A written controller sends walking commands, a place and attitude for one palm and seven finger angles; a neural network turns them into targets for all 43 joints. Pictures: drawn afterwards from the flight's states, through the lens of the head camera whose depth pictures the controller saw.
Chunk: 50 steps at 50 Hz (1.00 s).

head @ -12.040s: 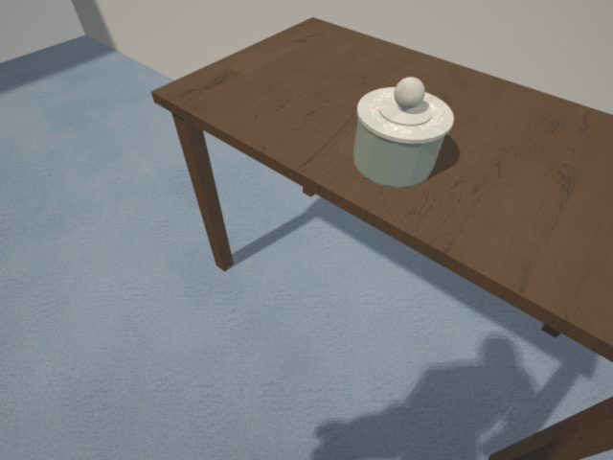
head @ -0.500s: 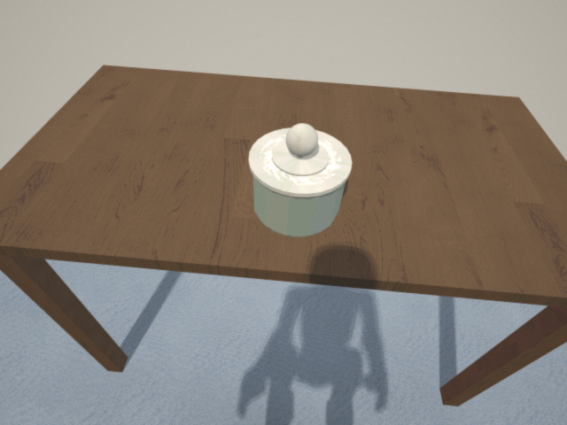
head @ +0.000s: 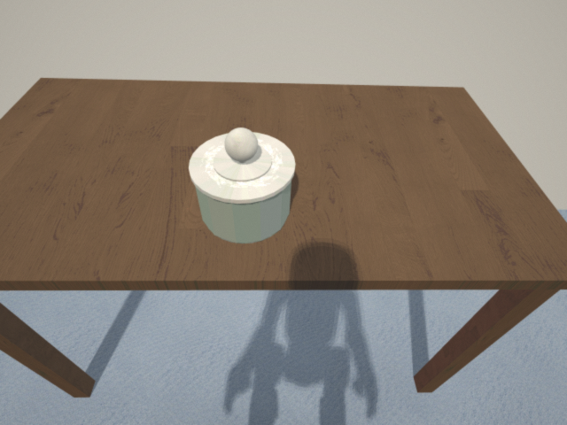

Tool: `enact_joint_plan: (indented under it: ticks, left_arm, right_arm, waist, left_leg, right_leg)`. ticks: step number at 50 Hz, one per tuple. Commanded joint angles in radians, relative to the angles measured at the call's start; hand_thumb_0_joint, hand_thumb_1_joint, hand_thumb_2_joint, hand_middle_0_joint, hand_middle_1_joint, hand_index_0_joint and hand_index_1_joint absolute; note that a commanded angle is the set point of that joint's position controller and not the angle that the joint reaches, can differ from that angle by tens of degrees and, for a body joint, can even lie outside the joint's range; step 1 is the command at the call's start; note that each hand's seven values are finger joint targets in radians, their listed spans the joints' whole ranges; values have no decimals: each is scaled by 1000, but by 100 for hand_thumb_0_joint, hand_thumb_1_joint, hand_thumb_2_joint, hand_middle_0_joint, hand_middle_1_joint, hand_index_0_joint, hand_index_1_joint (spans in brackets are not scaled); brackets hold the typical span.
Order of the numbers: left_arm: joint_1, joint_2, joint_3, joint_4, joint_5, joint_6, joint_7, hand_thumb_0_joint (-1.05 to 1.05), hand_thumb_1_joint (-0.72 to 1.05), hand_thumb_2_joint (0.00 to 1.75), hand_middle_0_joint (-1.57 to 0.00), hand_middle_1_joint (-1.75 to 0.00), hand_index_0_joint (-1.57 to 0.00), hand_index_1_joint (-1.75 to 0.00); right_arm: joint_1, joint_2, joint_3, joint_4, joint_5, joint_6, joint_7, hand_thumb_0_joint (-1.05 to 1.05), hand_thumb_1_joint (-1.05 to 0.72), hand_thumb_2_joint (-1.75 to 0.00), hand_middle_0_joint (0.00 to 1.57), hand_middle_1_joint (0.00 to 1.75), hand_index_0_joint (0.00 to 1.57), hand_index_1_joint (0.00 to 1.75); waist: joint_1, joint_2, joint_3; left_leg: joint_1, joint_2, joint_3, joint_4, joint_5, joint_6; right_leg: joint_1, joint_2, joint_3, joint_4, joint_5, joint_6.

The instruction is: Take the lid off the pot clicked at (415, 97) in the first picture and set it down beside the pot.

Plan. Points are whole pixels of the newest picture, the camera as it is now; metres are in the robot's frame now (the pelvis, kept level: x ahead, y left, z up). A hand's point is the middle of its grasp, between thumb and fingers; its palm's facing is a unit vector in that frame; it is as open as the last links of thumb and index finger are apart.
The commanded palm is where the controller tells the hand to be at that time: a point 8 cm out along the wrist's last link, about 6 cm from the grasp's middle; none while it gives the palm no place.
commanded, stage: shuffle to correct the standing spot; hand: left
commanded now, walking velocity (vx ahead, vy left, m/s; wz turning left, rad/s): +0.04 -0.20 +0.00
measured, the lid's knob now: (241, 144) +0.49 +0.10 +0.14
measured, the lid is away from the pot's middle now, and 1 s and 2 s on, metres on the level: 0.00 0.00 0.00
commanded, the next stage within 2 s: come to a stop and stand still in 0.10 s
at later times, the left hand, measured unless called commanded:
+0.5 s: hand out of the picture +0.04 +0.11 -0.18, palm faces +0.07 -0.98 -0.17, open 7.3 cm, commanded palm none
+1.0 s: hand out of the picture +0.05 +0.15 -0.17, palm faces +0.05 -0.98 -0.21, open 7.4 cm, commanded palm none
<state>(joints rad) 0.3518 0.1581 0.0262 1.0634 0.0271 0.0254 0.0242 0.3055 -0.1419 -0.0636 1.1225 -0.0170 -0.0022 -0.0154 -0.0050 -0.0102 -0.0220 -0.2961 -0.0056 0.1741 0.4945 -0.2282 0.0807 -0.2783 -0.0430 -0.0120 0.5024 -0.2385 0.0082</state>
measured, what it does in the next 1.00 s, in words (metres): stands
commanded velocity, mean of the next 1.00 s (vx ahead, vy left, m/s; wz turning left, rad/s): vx -0.04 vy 0.00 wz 0.00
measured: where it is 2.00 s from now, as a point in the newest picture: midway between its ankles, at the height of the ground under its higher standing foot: outside the picture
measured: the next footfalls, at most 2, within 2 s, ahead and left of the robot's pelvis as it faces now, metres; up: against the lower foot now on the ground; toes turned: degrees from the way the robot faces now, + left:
none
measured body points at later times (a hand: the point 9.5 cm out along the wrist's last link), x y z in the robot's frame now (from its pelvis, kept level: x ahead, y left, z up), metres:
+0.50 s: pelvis +0.05 -0.05 +0.00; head +0.09 -0.04 +0.45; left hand +0.04 +0.16 -0.17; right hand +0.07 -0.28 -0.16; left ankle +0.03 +0.05 -0.74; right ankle +0.01 -0.14 -0.73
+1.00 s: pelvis +0.02 -0.03 +0.01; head +0.04 -0.02 +0.46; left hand +0.05 +0.20 -0.15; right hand +0.05 -0.26 -0.15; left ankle +0.03 +0.05 -0.74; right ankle +0.01 -0.14 -0.74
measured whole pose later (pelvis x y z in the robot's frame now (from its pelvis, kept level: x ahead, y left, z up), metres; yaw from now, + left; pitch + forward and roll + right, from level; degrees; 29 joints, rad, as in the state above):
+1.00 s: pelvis +0.02 -0.03 +0.01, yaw +1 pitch -1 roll +0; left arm 0.25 0.17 0.00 1.04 0.01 -0.01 0.04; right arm 0.23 -0.17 -0.02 1.09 -0.01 0.00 -0.01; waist 0.00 0.00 0.04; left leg -0.21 -0.03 0.06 0.44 -0.23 0.06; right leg -0.17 -0.01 -0.06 0.43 -0.25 -0.01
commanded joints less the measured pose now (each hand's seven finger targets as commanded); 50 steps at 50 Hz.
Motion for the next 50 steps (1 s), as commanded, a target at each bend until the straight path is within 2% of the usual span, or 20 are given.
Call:
enact_joint_plan:
  ticks: [1,3,4,6,10,12,13,15,19,20,22,23,25,26,28,33,36,43,46,50]
  left_arm:
    - [85,87,12,-27,2,-8,-1,0,90,90,-20,-30,-20,-30]
    - [68,82,13,-39,0,-10,-4,0,90,90,-20,-30,-20,-30]
    - [65,77,13,-47,1,-8,-4,0,90,90,-20,-30,-20,-30]
    - [72,85,17,-52,2,-12,-5,0,90,90,-20,-30,-20,-30]
    - [75,98,23,-58,0,-16,2,0,90,90,-20,-30,-20,-30]
    - [78,104,26,-44,-2,-29,10,0,90,90,-20,-30,-20,-30]
    - [74,106,22,-35,-6,-41,15,0,90,90,-20,-30,-20,-30]
    - [50,101,14,-23,-5,-57,25,0,90,90,-20,-30,-20,-30]
    - [18,108,15,-12,-7,-67,34,0,90,90,-20,-30,-20,-30]
    - [4,111,15,-14,-8,-65,36,0,90,90,-20,-30,-20,-30]
    - [-15,111,18,-30,-13,-59,39,0,90,90,-20,-30,-20,-30]
    - [-15,112,20,-35,-19,-57,39,0,90,90,-20,-30,-20,-30]
    - [-6,106,23,-41,-17,-47,42,0,90,90,-20,-30,-20,-30]
    - [0,105,23,-38,-16,-47,42,0,90,90,-20,-30,-20,-30]
    - [5,107,21,-38,-17,-45,41,0,90,90,-20,-30,-20,-30]
    - [-12,107,16,-52,-13,-43,40,0,90,90,-20,-30,-20,-30]
    - [-40,112,11,-62,-12,-41,38,0,90,90,-20,-30,-20,-30]
    - [-51,123,1,-57,-12,-39,29,0,90,90,-20,-30,-20,-30]
    - [-42,126,-1,-52,-11,-42,26,0,90,90,-20,-30,-20,-30]
    - [-26,123,-5,-42,-13,-45,25,0,90,90,-20,-30,-20,-30]
  right_arm:
    - [49,-106,-23,-41,-6,-4,-10,0,-90,-90,20,30,20,30]
    - [65,-108,-27,-41,-5,-2,-11,0,-90,-90,20,30,20,30]
    - [66,-120,-30,-42,-6,-1,-12,0,-90,-90,20,30,20,30]
    - [71,-109,-29,-44,-6,-3,-12,0,-90,-90,20,30,20,30]
    - [77,-76,-19,-49,-1,-6,-18,0,-90,-90,20,30,20,30]
    - [70,-32,-5,-46,1,-4,-19,0,-90,-90,20,30,20,30]
    - [60,-11,3,-44,5,-1,-18,0,-90,-90,20,30,20,30]
    - [27,-5,11,-43,11,4,-17,0,-90,-90,20,30,20,30]
    - [28,-17,18,-27,22,4,-19,0,-90,-90,20,30,20,30]
    - [42,-16,19,-23,24,3,-18,0,-90,-90,20,30,20,30]
    - [57,-34,17,-15,24,-2,-19,0,-90,-90,20,30,20,30]
    - [42,-51,14,-19,22,-6,-20,0,-90,-90,20,30,20,30]
    - [23,-70,11,-26,18,-7,-27,0,-90,-90,20,30,20,30]
    - [19,-76,10,-32,18,-6,-30,0,-90,-90,20,30,20,30]
    - [11,-90,6,-48,16,-6,-29,0,-90,-90,20,30,20,30]
    - [-13,-97,5,-69,11,-4,-21,0,-90,-90,20,30,20,30]
    - [-28,-100,10,-70,9,1,-14,0,-90,-90,20,30,20,30]
    - [-46,-97,28,-60,5,2,0,0,-90,-90,20,30,20,30]
    - [-36,-101,32,-52,4,-1,3,0,-90,-90,20,30,20,30]
    - [-17,-103,36,-45,5,-5,4,0,-90,-90,20,30,20,30]
  waist:
    - [-8,27,89]
    - [-9,20,104]
    - [-10,44,116]
    - [-7,48,102]
    - [-7,-62,66]
    - [-7,-88,51]
    - [-6,-101,43]
    - [-5,-50,74]
    - [-6,-75,73]
    - [-13,-75,62]
    - [-17,-18,29]
    - [-3,25,12]
    - [6,134,20]
    - [9,131,7]
    - [13,86,-39]
    - [12,9,-74]
    - [5,-7,-26]
    - [13,-2,83]
    - [9,29,86]
    - [7,24,92]
  left_leg:
    - [-4,175,-249,-161,-293,-33]
    - [-9,194,-269,-169,-279,-22]
    - [-18,197,-270,-167,-281,-21]
    - [-23,186,-246,-122,-209,-25]
    - [-37,113,-130,55,-4,-50]
    - [-70,51,-84,173,-33,-80]
    - [-80,42,-104,194,-110,-94]
    - [-107,46,-143,227,-193,-107]
    - [-57,48,-172,129,-145,-114]
    - [-14,52,-176,67,-88,-112]
    - [109,84,-182,-29,250,-98]
    - [162,113,-197,-14,413,-88]
    - [188,150,-241,1,633,-54]
    - [196,160,-255,-3,671,-43]
    - [209,169,-267,-7,636,-39]
    - [189,149,-259,-19,480,-49]
    - [154,132,-250,-46,354,-61]
    - [85,123,-273,-136,115,-53]
    - [85,117,-273,-150,68,-55]
    - [80,114,-277,-165,36,-53]
  right_leg:
    - [-94,-45,50,-76,-102,-63]
    - [-93,-29,26,-56,-73,-55]
    - [-102,-27,30,-45,-71,-54]
    - [-77,-38,47,-55,-17,-63]
    - [3,-90,126,-101,114,-104]
    - [61,-160,207,-153,209,-142]
    - [93,-188,227,-170,271,-158]
    - [110,-210,241,-179,410,-153]
    - [155,-208,194,-115,636,-156]
    - [150,-199,173,-89,653,-149]
    - [118,-144,106,-34,651,-88]
    - [92,-110,75,-31,588,-61]
    - [61,-87,51,-8,473,-39]
    - [72,-81,46,-11,428,-37]
    - [96,-74,39,-22,389,-42]
    - [136,-95,56,-43,396,-54]
    - [119,-107,73,-65,340,-57]
    - [79,-90,78,-147,77,-46]
    - [65,-93,88,-162,26,-47]
    - [56,-90,84,-168,-1,-48]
